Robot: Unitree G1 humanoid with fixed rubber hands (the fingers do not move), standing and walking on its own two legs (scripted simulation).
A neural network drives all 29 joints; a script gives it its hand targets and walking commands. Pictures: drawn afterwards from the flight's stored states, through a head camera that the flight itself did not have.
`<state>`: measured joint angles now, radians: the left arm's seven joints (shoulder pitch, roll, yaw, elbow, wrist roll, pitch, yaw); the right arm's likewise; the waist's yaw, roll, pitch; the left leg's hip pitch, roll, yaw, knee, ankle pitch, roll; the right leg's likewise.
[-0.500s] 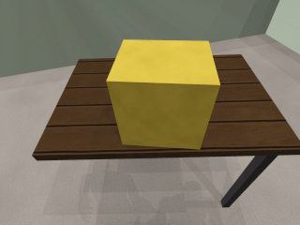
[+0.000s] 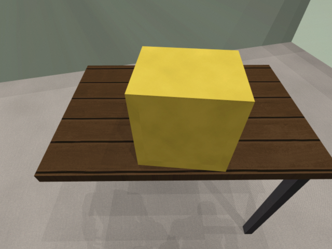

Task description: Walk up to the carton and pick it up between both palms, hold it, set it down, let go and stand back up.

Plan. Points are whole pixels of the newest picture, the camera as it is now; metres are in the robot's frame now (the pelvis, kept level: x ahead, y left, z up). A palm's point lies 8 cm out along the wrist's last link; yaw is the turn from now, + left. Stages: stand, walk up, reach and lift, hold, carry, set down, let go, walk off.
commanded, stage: stand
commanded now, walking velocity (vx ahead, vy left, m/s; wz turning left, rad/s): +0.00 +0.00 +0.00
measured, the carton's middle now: (185, 110) +0.46 -0.03 +0.09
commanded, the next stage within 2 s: none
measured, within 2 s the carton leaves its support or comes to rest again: neither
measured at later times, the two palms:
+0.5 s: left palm out of the picture -0.01 +0.21 -0.14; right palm out of the picture -0.07 -0.20 -0.15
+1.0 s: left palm out of the picture -0.02 +0.20 -0.15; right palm out of the picture -0.05 -0.22 -0.15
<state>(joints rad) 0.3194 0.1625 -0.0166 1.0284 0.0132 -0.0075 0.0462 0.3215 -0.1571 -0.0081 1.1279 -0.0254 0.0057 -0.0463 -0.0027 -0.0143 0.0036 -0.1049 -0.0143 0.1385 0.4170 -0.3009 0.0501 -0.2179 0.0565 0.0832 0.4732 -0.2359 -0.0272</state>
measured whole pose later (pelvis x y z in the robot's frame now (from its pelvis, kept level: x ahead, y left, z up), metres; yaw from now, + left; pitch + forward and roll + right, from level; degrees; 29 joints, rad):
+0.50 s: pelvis -0.01 +0.00 +0.00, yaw +0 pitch -2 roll +1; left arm 0.29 0.13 -0.02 1.09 0.02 0.01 0.05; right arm 0.37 -0.13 -0.01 1.17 -0.02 0.01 -0.05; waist -0.02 0.00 0.02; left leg -0.10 -0.02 0.14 0.40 -0.29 0.06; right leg -0.21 0.05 0.09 0.47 -0.23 -0.02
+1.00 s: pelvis +0.00 +0.00 +0.00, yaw +0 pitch +0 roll +0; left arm 0.32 0.12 -0.03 1.11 0.01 0.00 0.04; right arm 0.36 -0.14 -0.01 1.14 -0.02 0.02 -0.05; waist 0.00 0.00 0.02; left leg -0.13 -0.01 0.14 0.43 -0.30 0.05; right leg -0.23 0.06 0.08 0.47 -0.23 -0.03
